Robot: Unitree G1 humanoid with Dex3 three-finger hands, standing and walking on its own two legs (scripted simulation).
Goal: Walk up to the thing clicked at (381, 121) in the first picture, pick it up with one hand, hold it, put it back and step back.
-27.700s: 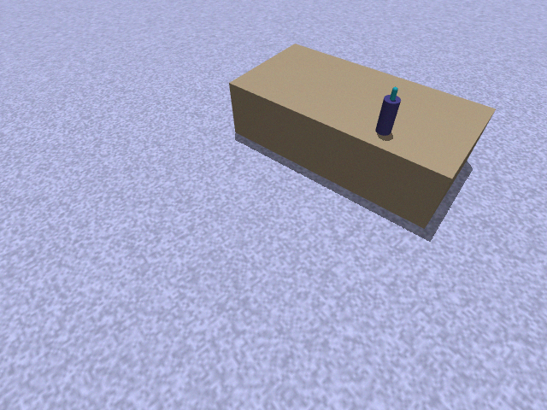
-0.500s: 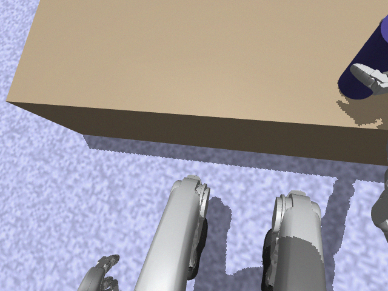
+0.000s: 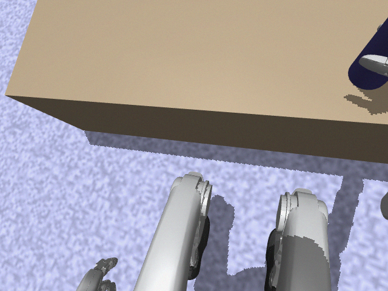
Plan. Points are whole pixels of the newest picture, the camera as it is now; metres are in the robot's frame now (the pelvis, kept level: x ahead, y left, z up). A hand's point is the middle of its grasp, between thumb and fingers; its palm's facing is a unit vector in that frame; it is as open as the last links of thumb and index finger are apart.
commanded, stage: open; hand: right
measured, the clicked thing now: out of the picture +0.56 -0.24 +0.02
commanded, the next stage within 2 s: withdraw in 0.18 s
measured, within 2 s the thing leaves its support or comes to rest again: neither
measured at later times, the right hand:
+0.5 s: hand out of the picture +0.57 -0.25 +0.04, palm faces +0.21 +0.98 -0.05, open 17.1 cm
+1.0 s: hand out of the picture +0.55 -0.36 +0.18, palm faces +0.34 +0.89 -0.31, open 17.5 cm
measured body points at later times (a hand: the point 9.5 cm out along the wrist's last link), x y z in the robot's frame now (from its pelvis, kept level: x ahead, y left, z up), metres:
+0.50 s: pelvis +0.00 +0.00 +0.00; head +0.23 -0.04 +0.39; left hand +0.05 +0.28 -0.11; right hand +0.55 -0.31 +0.04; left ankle +0.09 +0.13 -0.38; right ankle +0.08 -0.13 -0.38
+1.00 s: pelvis +0.02 -0.01 +0.15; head +0.22 -0.06 +0.54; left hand +0.05 +0.26 +0.04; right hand +0.53 -0.40 +0.20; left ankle +0.09 +0.13 -0.38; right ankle +0.08 -0.13 -0.38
